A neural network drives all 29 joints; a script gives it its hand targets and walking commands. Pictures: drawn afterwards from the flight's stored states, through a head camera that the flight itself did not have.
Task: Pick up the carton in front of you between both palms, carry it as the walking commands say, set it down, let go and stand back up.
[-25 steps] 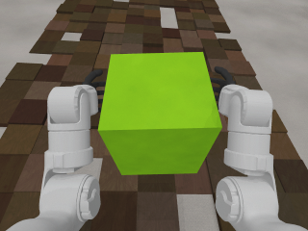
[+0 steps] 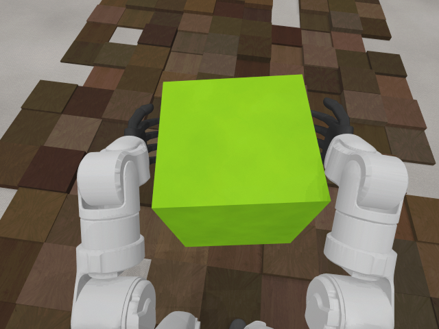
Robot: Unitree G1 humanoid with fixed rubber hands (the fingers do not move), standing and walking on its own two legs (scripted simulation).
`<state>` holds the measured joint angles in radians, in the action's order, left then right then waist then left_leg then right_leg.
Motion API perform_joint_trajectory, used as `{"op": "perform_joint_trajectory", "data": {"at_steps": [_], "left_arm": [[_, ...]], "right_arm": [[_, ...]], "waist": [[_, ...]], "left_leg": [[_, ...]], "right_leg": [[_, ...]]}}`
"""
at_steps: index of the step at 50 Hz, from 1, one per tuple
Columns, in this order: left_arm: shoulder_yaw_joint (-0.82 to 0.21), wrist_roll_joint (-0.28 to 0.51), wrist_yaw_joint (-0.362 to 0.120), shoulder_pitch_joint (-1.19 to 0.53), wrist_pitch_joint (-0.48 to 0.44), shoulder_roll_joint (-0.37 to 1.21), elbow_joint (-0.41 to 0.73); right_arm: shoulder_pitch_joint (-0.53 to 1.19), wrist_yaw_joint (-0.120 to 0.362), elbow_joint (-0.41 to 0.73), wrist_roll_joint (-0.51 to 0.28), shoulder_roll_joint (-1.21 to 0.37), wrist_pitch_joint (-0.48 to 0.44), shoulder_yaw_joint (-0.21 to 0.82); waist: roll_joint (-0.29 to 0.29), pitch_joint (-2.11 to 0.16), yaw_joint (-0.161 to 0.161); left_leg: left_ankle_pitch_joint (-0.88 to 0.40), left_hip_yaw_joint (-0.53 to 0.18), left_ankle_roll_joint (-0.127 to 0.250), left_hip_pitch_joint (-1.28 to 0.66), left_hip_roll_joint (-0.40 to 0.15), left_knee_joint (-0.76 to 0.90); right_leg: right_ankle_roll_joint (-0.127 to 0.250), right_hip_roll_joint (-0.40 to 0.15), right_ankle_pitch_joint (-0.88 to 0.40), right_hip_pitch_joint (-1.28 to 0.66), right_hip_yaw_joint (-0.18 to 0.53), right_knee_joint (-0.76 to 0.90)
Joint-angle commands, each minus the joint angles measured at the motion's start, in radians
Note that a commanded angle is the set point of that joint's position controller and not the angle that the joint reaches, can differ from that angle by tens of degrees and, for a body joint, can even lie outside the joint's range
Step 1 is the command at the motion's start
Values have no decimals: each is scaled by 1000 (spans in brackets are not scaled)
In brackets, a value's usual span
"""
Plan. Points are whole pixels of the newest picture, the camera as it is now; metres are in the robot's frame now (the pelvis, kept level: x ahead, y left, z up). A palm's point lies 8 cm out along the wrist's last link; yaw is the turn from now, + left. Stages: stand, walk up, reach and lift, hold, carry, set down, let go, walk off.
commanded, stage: carry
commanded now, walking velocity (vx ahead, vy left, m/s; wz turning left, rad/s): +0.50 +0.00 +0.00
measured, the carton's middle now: (235, 173) +0.38 +0.01 +0.05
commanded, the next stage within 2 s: none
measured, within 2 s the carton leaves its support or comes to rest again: neither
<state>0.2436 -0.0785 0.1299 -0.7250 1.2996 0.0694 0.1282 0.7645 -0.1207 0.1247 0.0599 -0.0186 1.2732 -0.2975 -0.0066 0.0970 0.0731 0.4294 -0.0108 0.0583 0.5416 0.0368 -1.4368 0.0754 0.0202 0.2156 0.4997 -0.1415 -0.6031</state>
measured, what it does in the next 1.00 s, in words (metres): walks ahead: left foot, then right foot 0.03 m lower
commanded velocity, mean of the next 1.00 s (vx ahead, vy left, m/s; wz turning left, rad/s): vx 0.50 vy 0.00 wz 0.00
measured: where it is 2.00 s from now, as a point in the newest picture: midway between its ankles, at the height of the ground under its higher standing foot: (222, 112)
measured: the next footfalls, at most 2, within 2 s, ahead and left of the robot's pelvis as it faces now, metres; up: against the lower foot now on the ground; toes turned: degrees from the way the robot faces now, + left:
left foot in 0.24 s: +0.31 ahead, +0.11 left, +0.01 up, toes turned +4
right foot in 0.78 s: +0.64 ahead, -0.03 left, -0.03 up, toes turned -6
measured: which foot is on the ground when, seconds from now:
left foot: up 0.00-0.22, down 0.24-0.78, up 0.80-1.00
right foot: down 0.00-0.26, up 0.28-0.76, down 0.78-1.00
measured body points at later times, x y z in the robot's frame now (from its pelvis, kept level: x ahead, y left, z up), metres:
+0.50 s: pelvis +0.30 +0.06 +0.03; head +0.33 +0.08 +0.48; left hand +0.69 +0.19 +0.15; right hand +0.67 -0.11 +0.17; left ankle +0.27 +0.11 -0.72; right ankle +0.34 -0.10 -0.65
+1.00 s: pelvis +0.63 +0.02 +0.00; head +0.64 +0.02 +0.45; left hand +0.92 +0.20 +0.08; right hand +0.95 -0.10 +0.09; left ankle +0.65 +0.15 -0.67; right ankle +0.61 -0.03 -0.74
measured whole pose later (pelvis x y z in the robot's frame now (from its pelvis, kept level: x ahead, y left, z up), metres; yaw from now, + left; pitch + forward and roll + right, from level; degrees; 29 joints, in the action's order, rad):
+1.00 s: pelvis +0.63 +0.02 +0.00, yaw +2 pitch +5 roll +0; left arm 0.17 -0.09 0.08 -0.26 1.19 0.14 0.26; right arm 0.28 -0.10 0.28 0.13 -0.15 1.16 -0.16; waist -0.01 -0.07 0.06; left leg 0.29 0.04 0.01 0.63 -0.06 -1.05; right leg 0.13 0.05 0.12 0.24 -0.18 -0.41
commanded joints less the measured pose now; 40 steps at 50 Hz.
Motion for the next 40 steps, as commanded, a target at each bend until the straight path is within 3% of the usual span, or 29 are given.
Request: {"op": "perform_joint_trajectory", "data": {"at_steps": [1,2,3,4,5,6,7,10,11,12,13,14,15,16,18,20,24,25,26,27,29,30,31,32,36,37,38,39,40], "left_arm": [[-749,484,-211,-824,-41,967,243],[-742,509,-214,-809,-35,938,257],[-764,522,-215,-834,-35,939,268],[-754,533,-219,-872,-28,934,269],[-762,522,-224,-816,-22,888,253],[-770,530,-231,-792,-14,911,194],[-756,548,-243,-807,-3,912,129],[-718,534,-255,-792,4,893,47],[-689,516,-254,-779,19,879,-10],[-667,491,-247,-760,18,872,-24],[-667,482,-243,-764,22,855,-74],[-644,462,-240,-790,33,891,-69],[-621,460,-231,-810,37,905,-104],[-621,437,-219,-826,29,890,-93],[-580,427,-210,-820,29,958,-126],[-585,400,-200,-801,18,973,-134],[-566,326,-175,-683,-22,1015,-183],[-564,309,-172,-655,-33,1002,-164],[-573,307,-174,-620,-41,1025,-174],[-570,283,-176,-593,-51,1015,-139],[-605,272,-190,-526,-65,1041,-97],[-632,286,-194,-518,-72,1039,-56],[-645,279,-196,-463,-73,1054,-62],[-682,298,-207,-390,-84,1069,-32],[-773,356,-239,-337,-106,1054,181],[-779,350,-245,-287,-109,1022,203],[-794,361,-252,-256,-109,1018,202],[-768,348,-261,-201,-117,968,233],[-794,330,-267,-167,-111,937,190]], "right_arm": [[629,199,125,-320,-909,-14,684],[592,184,88,-319,-903,-14,689],[583,174,102,-296,-878,-18,687],[524,160,30,-253,-841,-16,653],[503,158,13,-256,-861,-13,671],[569,158,56,-272,-845,-15,684],[559,154,-1,-245,-804,-3,662],[590,174,-65,-290,-846,23,677],[585,178,-97,-301,-835,27,672],[576,189,-109,-322,-875,35,665],[591,198,-146,-329,-854,45,648],[614,200,-178,-328,-863,42,628],[646,207,-142,-371,-903,41,638],[653,222,-156,-388,-936,49,646],[739,232,-110,-438,-1001,41,666],[795,246,-83,-465,-1050,27,666],[713,260,-126,-484,-1103,4,668],[653,267,-147,-474,-1117,1,668],[588,276,-177,-468,-1123,-4,676],[579,282,-163,-467,-1161,-15,688],[482,285,-137,-427,-1161,-33,699],[434,288,-134,-426,-1195,-44,713],[414,291,-96,-432,-1199,-52,722],[317,288,-55,-379,-1128,-54,729],[179,274,94,-370,-1118,-85,834],[142,276,121,-371,-1108,-87,866],[174,280,172,-395,-1094,-95,876],[165,275,177,-382,-1079,-92,908],[78,280,190,-368,-1058,-87,906]], "waist": [[-58,-695,40],[-28,-700,17],[-76,-698,36],[-125,-672,18],[-76,-667,6],[-88,-622,7],[-112,-594,1],[-196,-542,-17],[-128,-576,-46],[-94,-620,-97],[78,-641,-111],[351,-695,-139],[278,-658,-127],[164,-586,-118],[68,-582,-119],[60,-577,-102],[134,-572,-134],[125,-575,-132],[100,-558,-145],[81,-534,-132],[131,-488,-135],[127,-466,-116],[111,-451,-120],[148,-439,-113],[163,-485,-90],[126,-541,-63],[59,-586,-12],[-96,-623,-32],[-275,-663,-20]], "left_leg": [[-5,-20,10,322,-42,148],[37,-1,-2,282,-49,251],[49,20,-10,224,-38,384],[5,30,-5,214,-35,422],[-47,43,-11,119,-39,495],[-106,67,-11,80,-24,615],[-226,80,-4,28,-19,699],[-394,172,-7,-123,36,936],[-461,171,8,-278,21,973],[-470,98,42,-458,-42,1000],[-478,-74,43,-634,-185,948],[-522,-490,218,-842,-387,1020],[-509,-541,216,-868,-383,1012],[-573,-420,199,-798,-352,1014],[-652,-330,156,-741,-332,1039],[-664,-243,132,-674,-308,1055],[-778,-165,140,-757,-270,1062],[-838,-160,104,-792,-282,1040],[-834,-135,105,-764,-270,1057],[-791,-106,114,-762,-247,1058],[-906,-68,64,-757,-225,1078],[-919,-44,56,-736,-225,1087],[-949,2,39,-758,-175,1075],[-975,30,15,-742,-166,1084],[-1059,85,8,-733,-192,914],[-1049,111,0,-678,-177,752],[-871,152,-14,-529,-143,523],[-320,130,-28,-272,-99,373],[108,73,-65,89,48,142]], "right_leg": [[170,-291,-482,-829,478,134],[164,-300,-468,-818,433,162],[167,-291,-476,-775,420,182],[172,-289,-488,-725,382,184],[171,-296,-483,-646,334,207],[145,-254,-488,-582,264,200],[110,-224,-510,-570,205,190],[56,-179,-672,-524,110,71],[39,-180,-603,-455,72,30],[0,-147,-481,-351,62,-101],[-28,-93,-121,-175,56,-246],[-58,48,279,117,82,-523],[-24,19,324,240,180,-622],[-15,-22,264,277,180,-612],[-26,-61,161,272,175,-530],[-34,-86,105,214,174,-456],[-63,-60,29,277,112,-318],[-64,-65,-7,316,119,-287],[-61,-63,-61,305,105,-277],[-70,-69,-110,298,91,-194],[-63,-50,-192,262,50,-107],[-60,-53,-226,220,42,-36],[-61,-17,-279,186,-28,53],[-62,-3,-352,138,-25,98],[-12,17,-428,-145,-54,230],[-2,2,-401,-330,-59,268],[-7,-40,-377,-524,-31,265],[-43,-214,-752,-762,157,62],[188,-416,-800,-968,565,122]]}}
